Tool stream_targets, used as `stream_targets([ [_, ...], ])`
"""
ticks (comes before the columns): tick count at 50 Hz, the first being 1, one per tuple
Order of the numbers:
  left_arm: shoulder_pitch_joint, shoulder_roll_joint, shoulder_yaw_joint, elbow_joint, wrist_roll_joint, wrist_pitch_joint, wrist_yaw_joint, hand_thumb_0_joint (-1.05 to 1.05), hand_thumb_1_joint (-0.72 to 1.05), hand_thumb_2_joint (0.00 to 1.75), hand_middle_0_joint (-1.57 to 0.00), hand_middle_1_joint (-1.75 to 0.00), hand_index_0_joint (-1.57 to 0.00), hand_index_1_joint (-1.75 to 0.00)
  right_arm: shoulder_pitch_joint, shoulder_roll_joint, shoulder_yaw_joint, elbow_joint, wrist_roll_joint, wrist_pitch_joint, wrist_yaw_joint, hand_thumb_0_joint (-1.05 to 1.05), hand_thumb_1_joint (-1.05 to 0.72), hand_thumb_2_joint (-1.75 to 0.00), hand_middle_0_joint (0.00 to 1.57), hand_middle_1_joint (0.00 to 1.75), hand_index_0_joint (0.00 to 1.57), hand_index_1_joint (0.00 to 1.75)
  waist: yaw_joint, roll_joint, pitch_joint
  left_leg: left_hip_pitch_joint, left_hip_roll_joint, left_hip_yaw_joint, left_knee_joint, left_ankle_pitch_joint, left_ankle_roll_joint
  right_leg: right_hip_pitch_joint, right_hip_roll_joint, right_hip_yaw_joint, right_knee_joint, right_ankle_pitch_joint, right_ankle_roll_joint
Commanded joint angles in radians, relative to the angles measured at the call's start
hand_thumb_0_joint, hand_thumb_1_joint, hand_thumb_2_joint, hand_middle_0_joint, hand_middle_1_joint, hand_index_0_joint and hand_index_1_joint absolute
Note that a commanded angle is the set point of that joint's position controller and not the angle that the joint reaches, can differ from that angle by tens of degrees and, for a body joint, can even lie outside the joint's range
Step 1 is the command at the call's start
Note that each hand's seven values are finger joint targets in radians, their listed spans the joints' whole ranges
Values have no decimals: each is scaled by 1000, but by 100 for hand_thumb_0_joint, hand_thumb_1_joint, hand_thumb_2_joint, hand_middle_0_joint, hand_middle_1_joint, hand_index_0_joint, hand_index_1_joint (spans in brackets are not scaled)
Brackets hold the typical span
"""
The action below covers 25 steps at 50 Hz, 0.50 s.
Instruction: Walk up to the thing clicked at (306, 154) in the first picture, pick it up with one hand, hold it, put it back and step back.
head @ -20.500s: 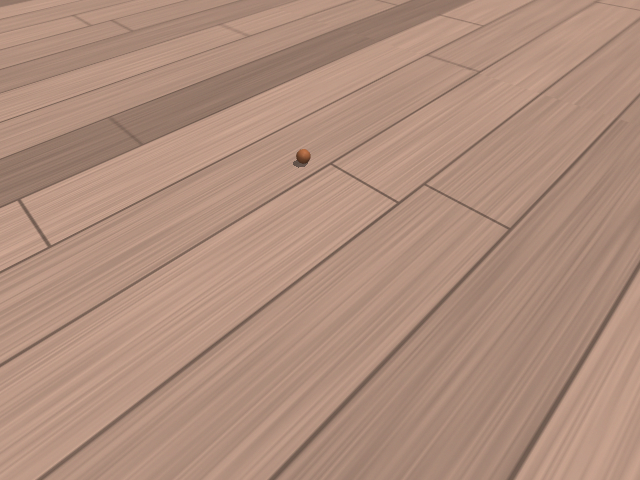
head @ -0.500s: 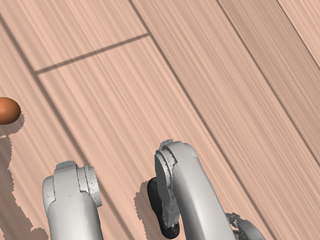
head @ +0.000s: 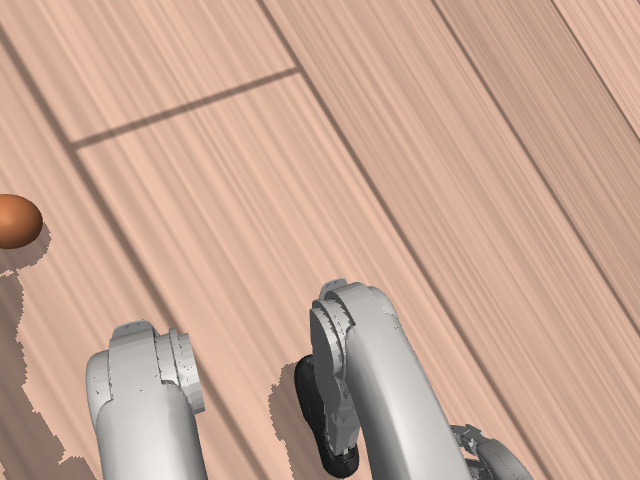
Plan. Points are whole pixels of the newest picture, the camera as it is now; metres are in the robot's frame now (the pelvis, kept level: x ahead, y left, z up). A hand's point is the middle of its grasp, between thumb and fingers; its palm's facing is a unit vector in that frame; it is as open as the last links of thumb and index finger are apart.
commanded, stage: rise first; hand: left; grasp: from above
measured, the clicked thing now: (8, 221) +0.48 +0.35 -0.29
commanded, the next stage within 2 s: approach in 0.60 s
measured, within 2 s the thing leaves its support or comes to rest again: neither
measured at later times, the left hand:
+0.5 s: hand out of the picture +0.44 +0.38 -0.17, palm faces -0.44 -0.10 -0.89, open 14.2 cm
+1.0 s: hand out of the picture +0.47 +0.34 -0.17, palm faces -0.41 -0.08 -0.91, open 14.1 cm
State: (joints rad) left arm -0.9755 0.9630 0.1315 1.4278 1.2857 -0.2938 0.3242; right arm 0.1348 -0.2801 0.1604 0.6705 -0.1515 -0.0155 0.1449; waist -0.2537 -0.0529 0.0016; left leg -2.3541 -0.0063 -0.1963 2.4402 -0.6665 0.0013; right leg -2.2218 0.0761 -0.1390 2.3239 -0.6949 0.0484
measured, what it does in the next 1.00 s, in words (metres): stands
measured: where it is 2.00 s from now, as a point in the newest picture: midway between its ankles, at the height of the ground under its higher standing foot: (261, 460)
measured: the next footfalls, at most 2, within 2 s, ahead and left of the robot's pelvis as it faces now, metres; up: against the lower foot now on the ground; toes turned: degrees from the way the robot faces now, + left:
none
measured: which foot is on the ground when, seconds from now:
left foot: down 0.00-1.00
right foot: down 0.00-1.00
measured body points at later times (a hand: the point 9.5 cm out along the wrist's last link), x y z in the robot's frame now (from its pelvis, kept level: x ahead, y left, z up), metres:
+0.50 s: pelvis +0.00 +0.00 +0.00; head +0.24 +0.11 +0.36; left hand +0.46 +0.38 -0.12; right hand +0.08 -0.26 -0.09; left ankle +0.07 +0.12 -0.29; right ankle +0.10 -0.12 -0.29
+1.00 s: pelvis +0.00 +0.00 +0.00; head +0.25 +0.11 +0.36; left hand +0.49 +0.34 -0.12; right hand +0.07 -0.26 -0.08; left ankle +0.07 +0.12 -0.29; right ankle +0.10 -0.12 -0.29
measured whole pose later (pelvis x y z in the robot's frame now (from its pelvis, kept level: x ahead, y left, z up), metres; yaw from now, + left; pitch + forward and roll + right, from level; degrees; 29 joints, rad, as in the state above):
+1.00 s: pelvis +0.00 +0.00 +0.00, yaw +0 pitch +33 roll -12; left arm -1.06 0.90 0.04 1.46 1.28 -0.25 0.35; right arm 0.15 -0.27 0.16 0.67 -0.15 -0.04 0.14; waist -0.29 -0.06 -0.01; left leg -2.36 0.00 -0.19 2.43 -0.67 -0.01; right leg -2.23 0.07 -0.14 2.32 -0.69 0.04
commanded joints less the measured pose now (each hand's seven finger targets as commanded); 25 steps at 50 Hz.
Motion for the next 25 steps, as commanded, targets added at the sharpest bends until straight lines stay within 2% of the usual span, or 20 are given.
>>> stream_targets([
  [1, -275, 265, 25, -137, -28, 11, 34, 0, -57, 103, -8, -102, -7, -103, 191, -273, -88, -4, 4, 1, -12, 0, -90, -90, 20, 30, 20, 30, -1, 434, -659, 579, 17, 94, -256, 178, 21, 267, 15, -64, -218, 231, -82],
  [2, -262, 245, 17, -115, -38, 14, 31, 0, -57, 101, -7, -103, -6, -103, 190, -279, -90, -2, 4, 0, -13, 0, -90, -90, 20, 30, 20, 30, -3, 404, -631, 572, 16, 91, -254, 173, 23, 247, 12, -64, -221, 224, -83],
  [4, -282, 250, 9, -114, -29, 12, 28, 0, -57, 102, -7, -102, -7, -103, 197, -273, -82, -2, 3, 1, -12, 0, -90, -90, 20, 30, 20, 30, -19, 395, -616, 548, 16, 88, -255, 153, 24, 265, 15, -64, -224, 216, -82],
  [5, -285, 262, 19, -131, -32, 10, 27, 0, -56, 101, -8, -102, -7, -103, 194, -283, -87, -2, 6, 1, -15, 0, -90, -90, 20, 30, 20, 30, -6, 391, -630, 565, 17, 82, -258, 158, 22, 251, 12, -68, -219, 214, -84],
  [6, -298, 281, 24, -137, -30, 7, 29, 0, -58, 103, -7, -102, -6, -103, 192, -283, -85, -6, 5, 1, -15, 0, -90, -90, 20, 30, 20, 30, -3, 420, -641, 572, 16, 83, -260, 158, 18, 253, 12, -67, -215, 211, -87],
  [7, -288, 276, 28, -119, -29, 6, 28, 0, -57, 102, -8, -102, -7, -103, 196, -287, -83, -10, 1, -2, -14, 0, -90, -90, 20, 30, 20, 30, -10, 422, -629, 583, 16, 81, -258, 170, 17, 255, 10, -69, -213, 218, -85],
  [9, -299, 273, 28, -147, -27, 2, 31, 0, -57, 103, -9, -101, -7, -102, 191, -283, -82, -11, 1, -2, -15, 0, -90, -90, 20, 30, 20, 30, 0, 440, -656, 612, 19, 77, -263, 177, 14, 247, 10, -71, -208, 222, -86],
  [10, -309, 282, 28, -157, -25, 1, 31, 0, -57, 102, -8, -101, -7, -102, 194, -275, -79, -10, 3, -3, -13, 0, -90, -90, 20, 30, 20, 30, -2, 460, -675, 618, 19, 81, -264, 182, 15, 263, 13, -67, -207, 231, -84],
  [11, -309, 309, 45, -155, -27, 1, 37, 0, -57, 102, -7, -103, -7, -103, 189, -284, -82, -13, 5, -2, -15, 0, -90, -90, 20, 30, 20, 30, 10, 451, -673, 596, 18, 88, -258, 175, 16, 259, 12, -65, -212, 226, -86],
  [12, -273, 299, 47, -116, -23, 5, 39, 0, -58, 102, -7, -102, -6, -103, 190, -284, -82, -17, 2, -2, -16, 0, -90, -90, 20, 30, 20, 30, 2, 420, -638, 567, 16, 91, -248, 166, 19, 259, 13, -66, -218, 216, -86],
  [13, -281, 290, 45, -150, -28, 3, 39, 0, -57, 102, -7, -102, -7, -103, 190, -275, -80, -14, 3, -1, -15, 0, -90, -90, 20, 30, 20, 30, 9, 431, -665, 582, 16, 97, -254, 175, 20, 279, 14, -62, -218, 226, -83],
  [14, -292, 278, 33, -146, -26, 2, 38, 0, -58, 103, -7, -102, -6, -103, 191, -280, -82, -10, 1, -1, -15, 0, -90, -90, 20, 30, 20, 30, -2, 444, -662, 586, 16, 93, -251, 183, 16, 264, 12, -65, -213, 229, -87],
  [16, -280, 288, 44, -147, -26, 7, 40, 0, -59, 103, -7, -102, -6, -103, 196, -278, -81, -12, 4, -3, -15, 0, -90, -90, 20, 30, 20, 30, 12, 467, -664, 609, 16, 89, -261, 206, 15, 260, 12, -67, -206, 244, -87],
  [19, -282, 267, 28, -138, -30, 8, 35, 0, -57, 102, -7, -102, -6, -103, 198, -273, -83, -11, 1, 1, -12, 0, -89, -89, 20, 30, 20, 30, -8, 423, -670, 574, 17, 96, -249, 183, 23, 280, 15, -63, -220, 236, -81],
  [20, -285, 267, 28, -137, -38, 8, 35, 0, -58, 102, -7, -102, -6, -103, 191, -272, -80, -7, 3, 1, -13, 0, -90, -90, 20, 30, 20, 30, -1, 420, -653, 565, 16, 97, -255, 171, 24, 276, 14, -61, -223, 228, -81],
  [22, -279, 273, 28, -124, -28, 11, 32, 0, -58, 102, -7, -102, -6, -102, 202, -277, -82, -5, 2, -3, -14, 0, -90, -89, 20, 30, 20, 30, -6, 418, -641, 571, 16, 92, -255, 170, 21, 266, 13, -64, -218, 223, -83],
  [25, -282, 267, 25, -122, -36, 8, 29, 0, -58, 102, -7, -102, -6, -103, 197, -282, -81, -9, 2, -2, -14, 0, -90, -89, 20, 30, 20, 30, -10, 418, -630, 578, 16, 84, -258, 174, 19, 256, 12, -68, -213, 222, -85],
])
